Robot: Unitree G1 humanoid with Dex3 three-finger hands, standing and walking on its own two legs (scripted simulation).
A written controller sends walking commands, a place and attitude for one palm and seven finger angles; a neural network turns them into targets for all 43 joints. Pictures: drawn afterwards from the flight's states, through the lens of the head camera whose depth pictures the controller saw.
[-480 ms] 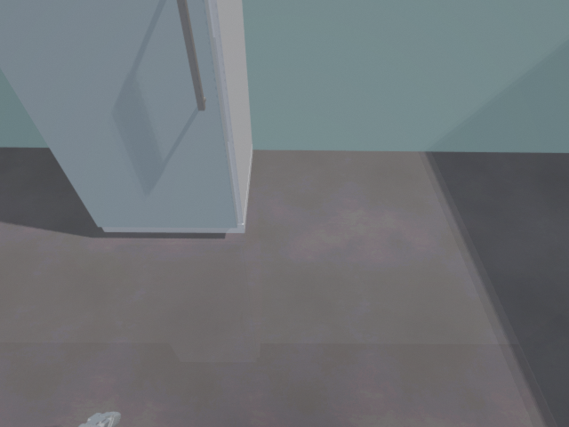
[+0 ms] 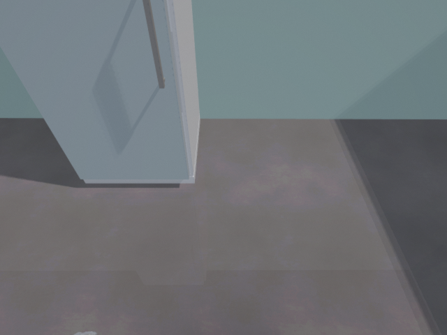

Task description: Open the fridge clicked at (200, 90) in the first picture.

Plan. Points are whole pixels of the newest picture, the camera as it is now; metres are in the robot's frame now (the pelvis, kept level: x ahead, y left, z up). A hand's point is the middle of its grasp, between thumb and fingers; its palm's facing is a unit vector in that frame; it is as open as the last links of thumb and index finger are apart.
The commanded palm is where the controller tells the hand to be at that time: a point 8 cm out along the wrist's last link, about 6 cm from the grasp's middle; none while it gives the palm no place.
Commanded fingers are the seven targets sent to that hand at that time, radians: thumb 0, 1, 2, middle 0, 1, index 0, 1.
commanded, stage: stand and wait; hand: right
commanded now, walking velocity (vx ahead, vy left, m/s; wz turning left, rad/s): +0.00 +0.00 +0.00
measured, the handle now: (154, 36) +0.97 +0.28 +0.10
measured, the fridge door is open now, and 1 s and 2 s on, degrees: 0 0 0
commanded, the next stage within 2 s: look at it before walking up in 0.46 s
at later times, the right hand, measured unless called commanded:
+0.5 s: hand out of the picture +0.07 -0.23 -0.15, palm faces -0.03 +0.94 -0.33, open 7.3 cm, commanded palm none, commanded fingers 0.00 -0.90 -0.90 0.20 0.30 0.20 0.30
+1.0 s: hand out of the picture +0.08 -0.23 -0.15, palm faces -0.03 +0.94 -0.33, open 7.3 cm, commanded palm none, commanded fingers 0.00 -0.90 -0.90 0.20 0.30 0.20 0.30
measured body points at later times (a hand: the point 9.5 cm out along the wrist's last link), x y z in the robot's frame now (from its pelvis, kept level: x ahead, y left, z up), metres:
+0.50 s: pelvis -0.01 +0.01 +0.00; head +0.00 +0.01 +0.45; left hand +0.07 +0.30 -0.13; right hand +0.07 -0.28 -0.13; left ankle +0.00 +0.13 -0.74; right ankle -0.01 -0.11 -0.74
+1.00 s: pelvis +0.00 +0.01 +0.00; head +0.01 +0.01 +0.45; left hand +0.08 +0.31 -0.13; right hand +0.08 -0.28 -0.13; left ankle +0.00 +0.13 -0.74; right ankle -0.01 -0.11 -0.74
